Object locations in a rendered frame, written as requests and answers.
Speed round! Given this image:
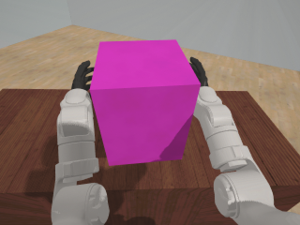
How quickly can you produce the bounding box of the robot right forearm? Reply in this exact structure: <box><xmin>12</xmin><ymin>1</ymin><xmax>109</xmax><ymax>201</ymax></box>
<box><xmin>193</xmin><ymin>86</ymin><xmax>274</xmax><ymax>202</ymax></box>

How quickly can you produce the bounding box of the carton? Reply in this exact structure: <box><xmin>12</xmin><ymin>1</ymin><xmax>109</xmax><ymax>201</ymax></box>
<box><xmin>89</xmin><ymin>39</ymin><xmax>201</xmax><ymax>166</ymax></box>

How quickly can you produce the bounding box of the robot left forearm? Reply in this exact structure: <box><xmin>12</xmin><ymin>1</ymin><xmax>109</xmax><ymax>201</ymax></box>
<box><xmin>51</xmin><ymin>88</ymin><xmax>99</xmax><ymax>223</ymax></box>

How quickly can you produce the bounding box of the left robot hand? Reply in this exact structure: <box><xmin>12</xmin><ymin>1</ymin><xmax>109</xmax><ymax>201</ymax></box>
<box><xmin>71</xmin><ymin>60</ymin><xmax>95</xmax><ymax>97</ymax></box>

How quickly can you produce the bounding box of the pedestal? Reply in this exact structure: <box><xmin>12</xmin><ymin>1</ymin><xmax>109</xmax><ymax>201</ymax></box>
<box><xmin>0</xmin><ymin>88</ymin><xmax>300</xmax><ymax>225</ymax></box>

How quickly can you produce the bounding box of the right robot hand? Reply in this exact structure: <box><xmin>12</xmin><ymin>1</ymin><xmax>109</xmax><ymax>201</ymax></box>
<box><xmin>189</xmin><ymin>56</ymin><xmax>209</xmax><ymax>87</ymax></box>

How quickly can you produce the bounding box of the robot right upper arm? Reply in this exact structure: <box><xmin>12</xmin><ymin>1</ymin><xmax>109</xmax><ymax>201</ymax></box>
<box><xmin>214</xmin><ymin>169</ymin><xmax>300</xmax><ymax>225</ymax></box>

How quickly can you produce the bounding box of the robot left upper arm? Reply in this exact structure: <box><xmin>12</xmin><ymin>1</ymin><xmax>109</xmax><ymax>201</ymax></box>
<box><xmin>52</xmin><ymin>183</ymin><xmax>110</xmax><ymax>225</ymax></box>

